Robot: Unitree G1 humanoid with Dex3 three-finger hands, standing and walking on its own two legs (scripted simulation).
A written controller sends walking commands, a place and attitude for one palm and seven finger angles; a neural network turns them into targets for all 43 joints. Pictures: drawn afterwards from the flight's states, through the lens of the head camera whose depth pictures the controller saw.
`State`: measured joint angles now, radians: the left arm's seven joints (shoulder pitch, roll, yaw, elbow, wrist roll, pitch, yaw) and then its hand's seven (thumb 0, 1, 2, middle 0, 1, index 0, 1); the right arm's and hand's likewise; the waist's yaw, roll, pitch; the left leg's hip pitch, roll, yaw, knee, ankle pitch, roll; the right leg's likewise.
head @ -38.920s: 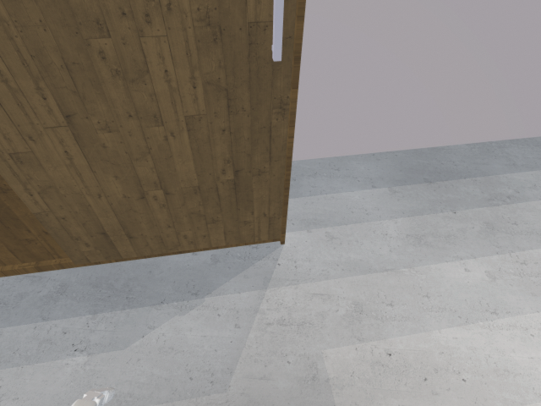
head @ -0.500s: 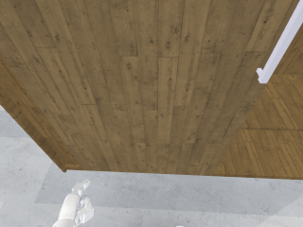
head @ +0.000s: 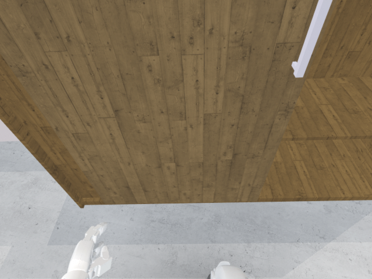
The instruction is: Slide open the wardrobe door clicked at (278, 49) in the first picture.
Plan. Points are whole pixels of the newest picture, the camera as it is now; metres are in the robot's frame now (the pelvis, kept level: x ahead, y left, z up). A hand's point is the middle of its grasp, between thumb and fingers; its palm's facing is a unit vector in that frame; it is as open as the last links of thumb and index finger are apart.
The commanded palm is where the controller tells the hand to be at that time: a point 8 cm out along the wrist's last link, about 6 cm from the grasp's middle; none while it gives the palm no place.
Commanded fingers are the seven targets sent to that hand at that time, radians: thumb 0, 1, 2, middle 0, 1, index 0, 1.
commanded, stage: step back with the hand held close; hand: right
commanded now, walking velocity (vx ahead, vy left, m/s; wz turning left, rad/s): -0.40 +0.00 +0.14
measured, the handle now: (311, 26) +0.61 -0.29 +0.25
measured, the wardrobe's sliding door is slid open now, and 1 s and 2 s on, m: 0.69 0.69 0.69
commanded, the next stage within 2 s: stop stepping back and stand still in 0.02 s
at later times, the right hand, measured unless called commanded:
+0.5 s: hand out of the picture +0.11 -0.29 +0.19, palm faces +0.40 +0.85 -0.34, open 7.4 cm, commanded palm +0.07 -0.32 +0.20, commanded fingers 0.00 -0.90 -0.90 0.20 0.30 0.20 0.30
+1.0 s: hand out of the picture +0.14 -0.31 +0.08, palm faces +0.28 +0.86 -0.43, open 7.4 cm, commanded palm none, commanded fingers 0.00 -0.90 -0.90 0.20 0.30 0.20 0.30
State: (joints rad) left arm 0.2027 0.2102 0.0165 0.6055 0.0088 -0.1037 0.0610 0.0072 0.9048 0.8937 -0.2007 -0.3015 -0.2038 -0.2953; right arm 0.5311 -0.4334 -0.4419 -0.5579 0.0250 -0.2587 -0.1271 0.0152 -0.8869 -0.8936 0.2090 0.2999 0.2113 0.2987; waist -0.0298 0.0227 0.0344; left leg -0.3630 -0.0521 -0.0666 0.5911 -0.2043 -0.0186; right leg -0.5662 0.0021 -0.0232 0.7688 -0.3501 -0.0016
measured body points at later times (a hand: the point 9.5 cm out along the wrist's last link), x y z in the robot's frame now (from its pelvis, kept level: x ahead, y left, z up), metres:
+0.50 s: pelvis -0.10 -0.04 +0.01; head -0.14 -0.06 +0.46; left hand +0.02 +0.21 -0.06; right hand +0.08 -0.33 +0.21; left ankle -0.17 +0.07 -0.72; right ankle -0.05 -0.12 -0.69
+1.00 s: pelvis -0.10 -0.06 +0.00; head -0.12 -0.06 +0.45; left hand +0.02 +0.20 -0.11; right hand +0.12 -0.35 +0.10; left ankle -0.11 +0.07 -0.72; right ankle -0.07 -0.14 -0.72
